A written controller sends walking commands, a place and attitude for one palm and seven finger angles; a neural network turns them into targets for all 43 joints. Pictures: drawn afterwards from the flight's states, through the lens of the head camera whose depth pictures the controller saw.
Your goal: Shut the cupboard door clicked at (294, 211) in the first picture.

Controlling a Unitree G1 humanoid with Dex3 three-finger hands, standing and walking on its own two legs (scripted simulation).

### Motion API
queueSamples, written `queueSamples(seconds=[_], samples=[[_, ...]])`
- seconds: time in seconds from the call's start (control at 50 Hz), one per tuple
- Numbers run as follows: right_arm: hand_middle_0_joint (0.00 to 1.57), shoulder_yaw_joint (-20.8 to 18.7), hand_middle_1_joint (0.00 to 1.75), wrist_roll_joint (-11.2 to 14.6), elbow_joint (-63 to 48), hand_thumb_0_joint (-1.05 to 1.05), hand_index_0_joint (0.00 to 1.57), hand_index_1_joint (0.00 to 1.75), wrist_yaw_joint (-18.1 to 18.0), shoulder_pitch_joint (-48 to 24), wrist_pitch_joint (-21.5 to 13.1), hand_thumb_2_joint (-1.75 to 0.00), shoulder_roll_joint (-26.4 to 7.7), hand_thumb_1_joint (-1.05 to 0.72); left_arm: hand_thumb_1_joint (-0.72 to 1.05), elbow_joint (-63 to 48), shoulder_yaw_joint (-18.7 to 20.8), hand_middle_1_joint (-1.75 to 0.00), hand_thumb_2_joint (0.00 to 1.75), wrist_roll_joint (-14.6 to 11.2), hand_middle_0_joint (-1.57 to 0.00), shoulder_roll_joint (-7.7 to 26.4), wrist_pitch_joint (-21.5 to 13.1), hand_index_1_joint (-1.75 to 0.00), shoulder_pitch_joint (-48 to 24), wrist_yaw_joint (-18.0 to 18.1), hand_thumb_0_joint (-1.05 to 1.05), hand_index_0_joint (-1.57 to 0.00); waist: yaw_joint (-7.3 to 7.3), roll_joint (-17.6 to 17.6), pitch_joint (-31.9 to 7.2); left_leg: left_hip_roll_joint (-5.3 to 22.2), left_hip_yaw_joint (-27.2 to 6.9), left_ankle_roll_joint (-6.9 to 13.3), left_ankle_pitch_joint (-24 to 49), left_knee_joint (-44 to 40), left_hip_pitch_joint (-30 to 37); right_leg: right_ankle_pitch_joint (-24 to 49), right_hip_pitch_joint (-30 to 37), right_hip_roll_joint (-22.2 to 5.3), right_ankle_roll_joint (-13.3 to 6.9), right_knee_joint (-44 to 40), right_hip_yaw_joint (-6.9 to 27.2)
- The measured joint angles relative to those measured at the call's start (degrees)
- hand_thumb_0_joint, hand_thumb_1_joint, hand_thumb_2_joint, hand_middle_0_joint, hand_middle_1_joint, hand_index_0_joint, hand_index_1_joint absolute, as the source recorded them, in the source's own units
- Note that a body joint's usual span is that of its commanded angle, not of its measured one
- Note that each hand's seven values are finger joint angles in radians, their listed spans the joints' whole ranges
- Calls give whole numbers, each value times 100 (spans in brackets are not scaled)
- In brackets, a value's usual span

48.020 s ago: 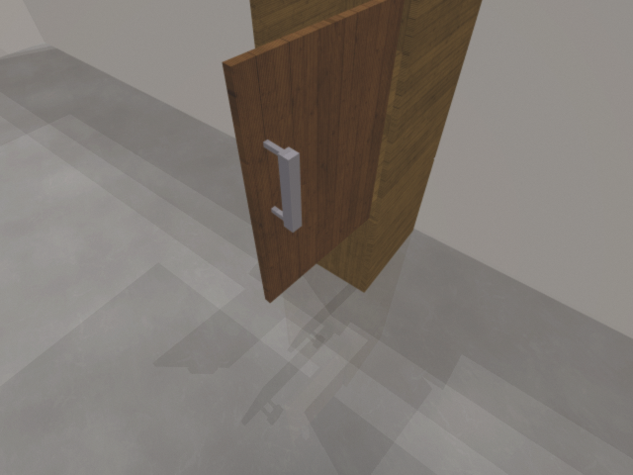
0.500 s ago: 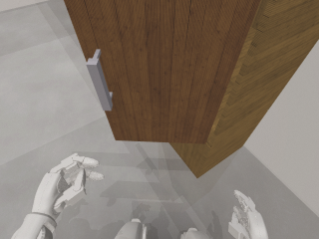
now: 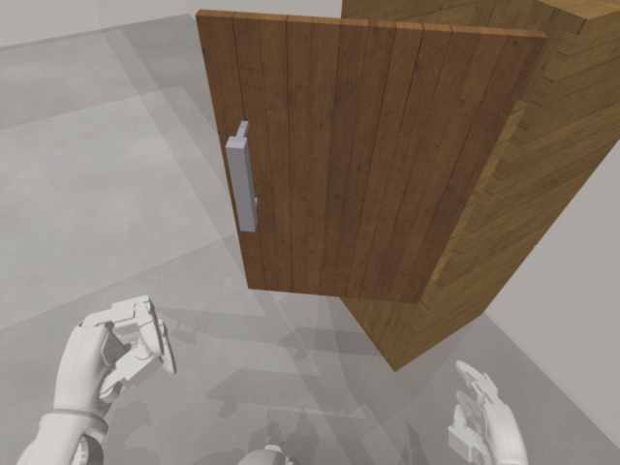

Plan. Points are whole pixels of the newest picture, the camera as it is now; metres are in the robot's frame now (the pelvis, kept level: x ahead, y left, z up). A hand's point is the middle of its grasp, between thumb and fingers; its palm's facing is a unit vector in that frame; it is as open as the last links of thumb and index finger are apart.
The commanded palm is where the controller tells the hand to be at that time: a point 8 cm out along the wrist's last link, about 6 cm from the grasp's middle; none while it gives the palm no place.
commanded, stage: raise the hand and make a fist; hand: left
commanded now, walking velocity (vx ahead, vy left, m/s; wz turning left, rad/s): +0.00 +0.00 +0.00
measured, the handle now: (246, 179) +0.50 +0.15 +0.09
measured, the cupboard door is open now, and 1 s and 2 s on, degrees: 54 54 54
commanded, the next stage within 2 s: bring the fist close to the handle in 0.64 s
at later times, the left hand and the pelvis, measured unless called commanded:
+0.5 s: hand (184, 352) +0.22 +0.16 +0.08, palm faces -0.02 -1.00 -0.03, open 3.1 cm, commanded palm +0.20 +0.22 +0.09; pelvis +0.00 -0.02 +0.01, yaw +0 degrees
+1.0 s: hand (204, 317) +0.26 +0.15 +0.10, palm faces -0.02 -1.00 -0.04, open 3.1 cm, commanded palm +0.24 +0.20 +0.09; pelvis +0.00 -0.03 +0.01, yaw +0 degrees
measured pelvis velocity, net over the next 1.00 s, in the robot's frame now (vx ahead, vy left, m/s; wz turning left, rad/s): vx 0.00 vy -0.03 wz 0.01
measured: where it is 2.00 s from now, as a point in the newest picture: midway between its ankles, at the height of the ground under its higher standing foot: outside the picture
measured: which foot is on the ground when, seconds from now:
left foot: down 0.00-1.00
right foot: down 0.00-1.00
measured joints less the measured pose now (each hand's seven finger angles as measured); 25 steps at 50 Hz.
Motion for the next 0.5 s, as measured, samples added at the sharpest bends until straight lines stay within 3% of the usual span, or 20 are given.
queueSamples(seconds=[0.12,0.26,0.42,0.5], samples=[[20,122,30,-11,-14,1,20,30,-24,53,-36,-89,-41,-91,90,308,-252,-146,90,135,-127,75,390,-146,-184,-187,1,-126,-12,-37,146,-7,-18,-12,107,-183,183,98,181,0,-16,-175,-15],[20,91,30,-8,210,1,20,30,-1,204,-88,-89,-86,-91,90,82,84,-149,90,-9,-129,181,72,-149,-320,-22,1,-129,-16,-36,177,13,-35,-63,151,-353,426,137,414,29,-61,-333,-23],[20,28,30,30,279,1,20,30,-12,251,-99,-89,-206,-91,90,532,-43,-150,90,-79,-130,91,543,-150,-404,-372,1,-129,-82,33,212,18,-10,-102,236,-543,535,184,471,34,-95,-440,6],[20,-30,30,-5,274,1,20,30,-21,252,-139,-89,-197,-91,90,410,-60,-150,90,-44,-130,72,358,-150,-247,-231,1,-129,-79,-36,236,38,9,-142,223,-541,538,150,437,51,-136,-381,28]])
